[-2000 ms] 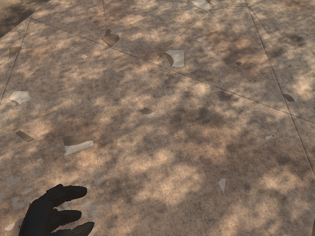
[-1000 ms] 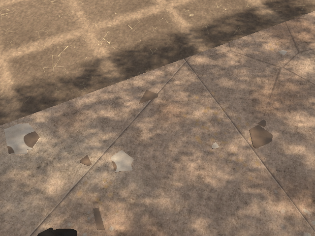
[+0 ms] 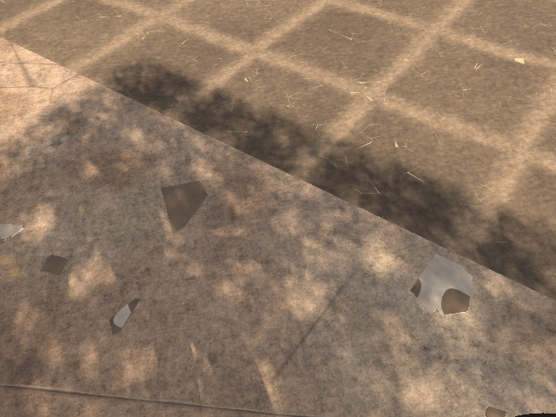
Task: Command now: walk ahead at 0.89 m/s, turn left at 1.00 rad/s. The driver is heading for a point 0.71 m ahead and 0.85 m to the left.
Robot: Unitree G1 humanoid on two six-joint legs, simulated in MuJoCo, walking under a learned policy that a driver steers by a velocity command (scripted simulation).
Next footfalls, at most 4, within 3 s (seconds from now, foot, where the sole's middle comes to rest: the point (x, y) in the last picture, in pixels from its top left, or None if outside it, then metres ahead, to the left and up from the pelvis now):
0.20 left None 0.31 0.13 -0.77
0.62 right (252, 313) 0.79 0.18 -0.77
1.08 left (100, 270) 0.92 0.64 -0.77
1.48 right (20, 198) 1.20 0.99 -0.77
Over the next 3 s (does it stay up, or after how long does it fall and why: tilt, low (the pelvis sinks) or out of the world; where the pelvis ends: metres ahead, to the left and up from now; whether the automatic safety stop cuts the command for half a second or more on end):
stays up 1.01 1.27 -0.01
